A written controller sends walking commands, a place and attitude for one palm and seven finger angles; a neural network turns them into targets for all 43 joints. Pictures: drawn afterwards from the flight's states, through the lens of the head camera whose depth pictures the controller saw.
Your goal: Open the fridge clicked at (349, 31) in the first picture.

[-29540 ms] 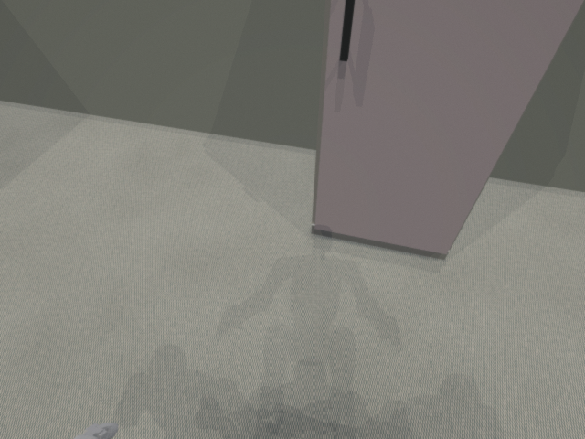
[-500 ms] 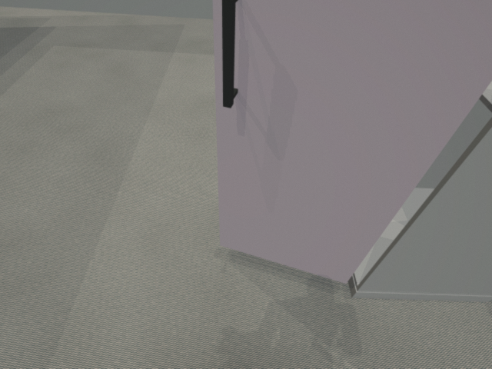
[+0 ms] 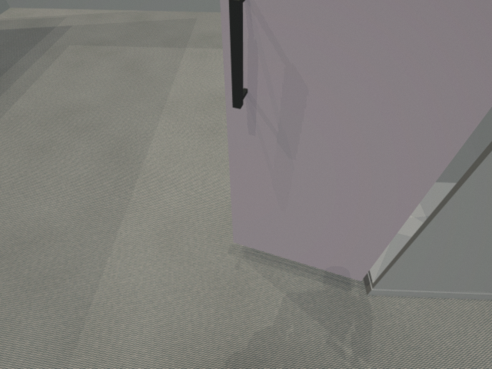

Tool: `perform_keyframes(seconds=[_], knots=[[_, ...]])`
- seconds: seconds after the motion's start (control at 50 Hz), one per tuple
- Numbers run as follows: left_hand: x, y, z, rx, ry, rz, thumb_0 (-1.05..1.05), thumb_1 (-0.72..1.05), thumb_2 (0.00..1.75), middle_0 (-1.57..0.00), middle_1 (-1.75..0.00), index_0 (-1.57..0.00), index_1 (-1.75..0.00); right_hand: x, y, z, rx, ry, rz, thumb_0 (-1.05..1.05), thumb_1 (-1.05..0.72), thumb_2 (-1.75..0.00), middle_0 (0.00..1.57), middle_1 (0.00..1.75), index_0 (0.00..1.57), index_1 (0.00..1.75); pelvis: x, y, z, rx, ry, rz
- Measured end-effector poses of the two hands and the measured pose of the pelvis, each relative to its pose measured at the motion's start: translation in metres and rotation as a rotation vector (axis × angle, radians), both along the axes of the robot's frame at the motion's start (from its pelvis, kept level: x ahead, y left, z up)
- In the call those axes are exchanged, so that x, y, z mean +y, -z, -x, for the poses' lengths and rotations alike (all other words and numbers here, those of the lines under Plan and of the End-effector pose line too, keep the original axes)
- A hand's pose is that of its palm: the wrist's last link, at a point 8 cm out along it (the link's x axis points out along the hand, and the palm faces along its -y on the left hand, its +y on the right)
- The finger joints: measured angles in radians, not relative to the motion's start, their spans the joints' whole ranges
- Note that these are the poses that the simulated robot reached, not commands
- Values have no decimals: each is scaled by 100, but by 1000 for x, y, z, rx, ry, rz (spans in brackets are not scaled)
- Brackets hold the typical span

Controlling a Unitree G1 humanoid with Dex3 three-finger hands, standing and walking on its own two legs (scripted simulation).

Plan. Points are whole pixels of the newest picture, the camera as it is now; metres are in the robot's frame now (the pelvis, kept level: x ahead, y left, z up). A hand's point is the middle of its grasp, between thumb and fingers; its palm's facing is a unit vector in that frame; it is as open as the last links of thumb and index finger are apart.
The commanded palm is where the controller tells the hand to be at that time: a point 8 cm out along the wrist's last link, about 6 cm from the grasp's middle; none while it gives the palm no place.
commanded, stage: let the arm hang, fingers relaxed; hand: left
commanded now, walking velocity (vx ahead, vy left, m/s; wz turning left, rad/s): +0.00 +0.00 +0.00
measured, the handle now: (240, 54) +0.66 +0.05 +0.18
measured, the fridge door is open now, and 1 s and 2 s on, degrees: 73 73 73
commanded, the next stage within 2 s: look to check the result in 0.32 s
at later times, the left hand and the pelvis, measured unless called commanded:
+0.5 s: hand out of the picture +0.03 +0.17 -0.17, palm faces +0.02 -0.98 -0.20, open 7.4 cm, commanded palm none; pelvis +0.01 -0.01 +0.00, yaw +0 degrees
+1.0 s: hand out of the picture +0.07 +0.20 -0.17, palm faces -0.01 -0.97 -0.25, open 7.4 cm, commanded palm none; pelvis +0.02 -0.01 +0.00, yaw +0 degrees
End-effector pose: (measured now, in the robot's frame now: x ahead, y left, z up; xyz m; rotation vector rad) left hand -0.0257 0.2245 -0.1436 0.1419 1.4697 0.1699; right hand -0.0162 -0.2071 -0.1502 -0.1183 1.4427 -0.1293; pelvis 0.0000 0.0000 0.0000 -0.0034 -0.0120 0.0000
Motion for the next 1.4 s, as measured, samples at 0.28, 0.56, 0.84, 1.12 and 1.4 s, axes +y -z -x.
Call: perform_keyframes(seconds=[0.28,0.56,0.84,1.12,1.4], knots=[[-7,1,-41,-84,23,7,1,92,90,-20,-30,-20,-30,-17,-4,-19,-34,2,33,0,-91,-90,20,30,20,30,-6,-1,-9,2,0,-3],[-1,-1,-53,-83,32,-10,0,91,90,-20,-30,-20,-30,-31,-7,-43,-53,-16,56,0,-90,-90,20,30,20,30,-9,-2,-16,-2,3,-1],[9,-6,-76,-113,51,-33,0,90,90,-20,-30,-20,-30,-44,-11,-65,-83,-31,80,0,-90,-90,20,30,20,30,-10,-4,-22,1,7,-3],[25,-14,-104,-165,79,-71,0,90,90,-20,-30,-20,-30,-64,-18,-85,-116,-42,119,0,-90,-90,20,30,20,30,-11,-5,-27,2,10,-4],[38,-21,-125,-197,104,-103,0,90,90,-20,-30,-20,-30,-82,-26,-103,-150,-52,156,0,-90,-90,20,30,20,30,-12,-7,-30,4,15,-5]])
